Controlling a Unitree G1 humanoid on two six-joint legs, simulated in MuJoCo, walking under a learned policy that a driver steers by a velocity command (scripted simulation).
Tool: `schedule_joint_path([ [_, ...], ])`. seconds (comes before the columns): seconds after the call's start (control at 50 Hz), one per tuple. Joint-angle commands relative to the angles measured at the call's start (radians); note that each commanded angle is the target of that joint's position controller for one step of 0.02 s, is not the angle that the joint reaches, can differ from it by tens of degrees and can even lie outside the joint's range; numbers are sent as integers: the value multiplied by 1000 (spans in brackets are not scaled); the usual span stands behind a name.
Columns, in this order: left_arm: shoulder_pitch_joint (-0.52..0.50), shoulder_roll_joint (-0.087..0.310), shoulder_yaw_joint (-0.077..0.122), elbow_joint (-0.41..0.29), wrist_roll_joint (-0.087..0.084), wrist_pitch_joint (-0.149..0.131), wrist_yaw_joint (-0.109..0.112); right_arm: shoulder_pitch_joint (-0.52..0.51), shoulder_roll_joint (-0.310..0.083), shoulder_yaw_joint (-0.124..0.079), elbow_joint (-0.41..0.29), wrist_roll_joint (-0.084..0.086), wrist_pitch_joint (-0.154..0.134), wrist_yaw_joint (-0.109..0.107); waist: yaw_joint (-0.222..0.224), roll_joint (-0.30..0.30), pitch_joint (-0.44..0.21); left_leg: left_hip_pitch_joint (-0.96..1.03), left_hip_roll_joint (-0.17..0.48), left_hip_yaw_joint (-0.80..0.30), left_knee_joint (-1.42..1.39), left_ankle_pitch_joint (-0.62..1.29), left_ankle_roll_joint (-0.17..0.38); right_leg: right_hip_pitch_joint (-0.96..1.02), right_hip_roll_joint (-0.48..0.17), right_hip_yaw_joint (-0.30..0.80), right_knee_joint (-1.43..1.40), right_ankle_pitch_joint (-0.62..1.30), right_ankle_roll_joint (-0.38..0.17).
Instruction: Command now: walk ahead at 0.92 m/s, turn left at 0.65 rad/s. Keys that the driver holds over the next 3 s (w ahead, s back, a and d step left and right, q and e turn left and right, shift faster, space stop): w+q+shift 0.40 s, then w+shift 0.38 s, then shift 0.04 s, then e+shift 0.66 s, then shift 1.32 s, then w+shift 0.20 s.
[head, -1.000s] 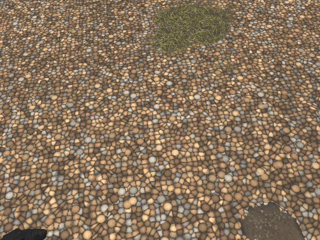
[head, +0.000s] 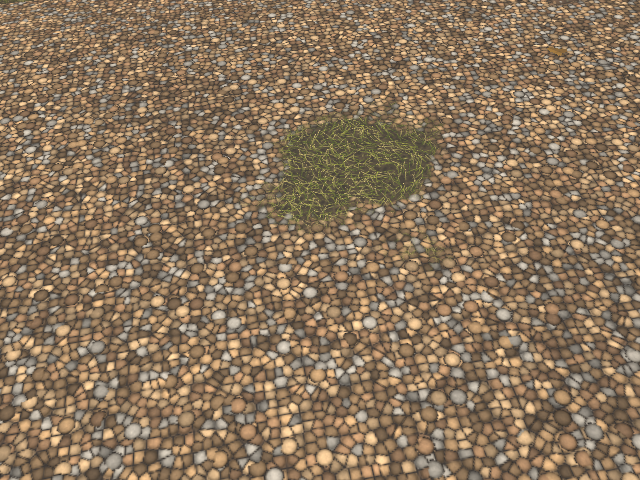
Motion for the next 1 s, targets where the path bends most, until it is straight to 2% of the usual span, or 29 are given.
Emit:
schedule_joint_path([
  [0.02,-24,98,24,-26,1,-29,2,-152,-51,-2,-96,0,-7,16,-9,-122,191,-154,37,38,-67,91,16,-35,-247,60,-210,138,-51],
  [0.08,13,105,23,18,-2,-32,13,-256,-31,19,-131,-2,-9,34,10,-94,230,-76,39,153,-235,103,65,-1,-239,-50,-225,352,-25],
  [0.14,28,159,29,47,-1,-21,29,-248,-26,31,-144,9,-5,20,-27,-132,161,124,-61,276,-357,28,138,101,-247,-132,-64,1150,4],
  [0.16,22,193,37,49,4,-6,39,-180,-49,25,-129,12,-4,9,-73,-167,103,192,-100,290,-361,-33,158,156,-264,-134,52,1385,9],
  [0.2,-49,256,57,25,19,31,48,153,-134,-14,-41,20,-11,-13,-239,-207,-74,540,-160,249,-365,-195,210,94,-303,-110,487,1516,-25],
  [0.22,-78,254,57,11,18,33,40,343,-190,-46,21,8,-16,-33,-321,-150,-151,838,-159,155,-470,-227,236,-104,-271,-105,810,1265,-27],
  [0.24,-104,123,30,-29,7,17,15,270,-270,-81,19,24,5,-56,-218,141,-121,1077,36,-214,-560,-418,294,-550,-54,-75,1210,138,23],
  [0.26,-129,114,14,-137,-10,-13,4,212,-347,-91,-25,5,14,-47,-161,163,-239,1205,211,-744,-755,-495,461,-839,46,136,1435,-110,42],
  [0.28,-247,147,12,-158,-1,-36,5,234,-300,-86,-23,10,12,-55,-201,-33,-173,1149,219,-736,-835,-444,420,-903,-28,247,1387,-29,26],
  [0.3,-236,133,2,-160,-8,-49,4,237,-255,-75,10,13,3,-66,-140,-97,-30,965,208,-665,-877,-366,378,-868,-74,246,1263,4,20],
  [0.32,-243,123,-4,-159,6,-43,5,204,-214,-63,19,9,-12,-73,-86,-150,36,812,159,-567,-884,-290,337,-801,-120,246,1148,1,25],
  [0.36,-190,116,-12,-138,44,2,3,131,-172,-39,2,14,-38,-82,-8,-137,93,606,69,-426,-894,-194,317,-694,-150,240,1052,-36,55],
  [0.38,-192,112,-13,-142,49,22,0,132,-163,-33,-1,22,-50,-79,2,-120,104,541,44,-393,-908,-187,318,-676,-160,227,997,-56,72],
  [0.46,-422,70,-40,-231,27,32,-24,176,-154,-28,12,27,-79,-70,-59,-61,193,393,-39,-267,-988,-5,263,-622,-158,135,621,245,89],
  [0.52,-494,50,-49,-235,9,19,-37,256,-150,-25,49,45,-95,-64,-128,-29,150,497,-18,-235,-1000,287,202,-507,-105,94,400,514,41],
  [0.58,-525,85,-38,-244,4,10,-26,278,-182,-26,78,38,-99,-77,-139,0,121,724,37,-220,-919,617,169,-498,-59,89,285,483,-12],
  [0.62,-395,152,-7,-205,5,9,-11,263,-239,-36,87,20,-96,-90,-65,33,10,848,66,-219,-741,904,134,-352,14,87,272,329,-42],
  [0.66,6,229,35,-98,-12,16,23,163,-249,-37,82,-15,-86,-93,167,37,-159,709,39,-172,-281,870,111,43,-27,121,299,174,-74],
  [0.68,174,301,61,-66,17,18,42,169,-134,-10,53,-8,-94,-91,201,-131,-270,471,-57,-100,145,418,95,276,-222,370,314,-188,-118],
  [0.7,92,338,72,-53,30,16,19,312,-37,19,20,51,-104,-73,41,-481,-363,180,-213,-98,386,-333,56,406,-432,1013,63,-307,-241],
  [0.72,-36,227,62,-77,15,18,-1,216,-109,22,36,24,-98,-85,48,-239,-200,69,-106,-106,380,-255,82,295,-381,961,21,-375,-234],
  [0.74,-80,161,49,-68,5,12,-8,120,-125,20,24,16,-94,-77,41,-94,-93,70,-62,-101,332,-185,80,152,-355,797,21,-293,-229],
  [0.76,-86,119,40,-45,12,10,-10,58,-115,26,7,4,-90,-68,25,-12,-20,84,-34,-86,269,-178,82,33,-313,692,1,-194,-209],
  [0.82,-45,72,15,36,1,-16,-5,33,-48,47,-24,-15,-63,-47,-46,-71,107,101,-9,-92,170,-236,52,-156,-265,502,-43,224,-193],
  [0.88,-45,111,13,75,-30,-37,-17,-67,-34,67,-86,-32,-71,-45,-87,-95,149,137,13,26,-138,-146,-5,-239,-192,320,-71,801,-187],
  [0.9,-80,124,18,73,-33,-35,-18,-90,-12,82,-96,-27,-80,-37,-95,-112,135,249,2,52,-314,-49,-15,-297,-131,246,-64,834,-159],
  [0.92,-126,149,31,32,-85,-43,2,-148,-15,79,-101,36,-112,-41,-59,-105,108,309,-33,43,-422,41,-35,-301,-105,244,-50,787,-160],
  [0.96,-53,235,58,50,-86,-44,20,-218,-53,68,-128,31,-131,-41,-41,-107,63,428,-71,11,-588,244,-45,-266,-137,307,-56,664,-138],
  [1.0,-21,236,71,57,-80,-23,30,-218,-105,43,-131,19,-124,-58,-49,-118,50,485,-83,-18,-659,305,-31,-209,-131,337,22,617,-90],
])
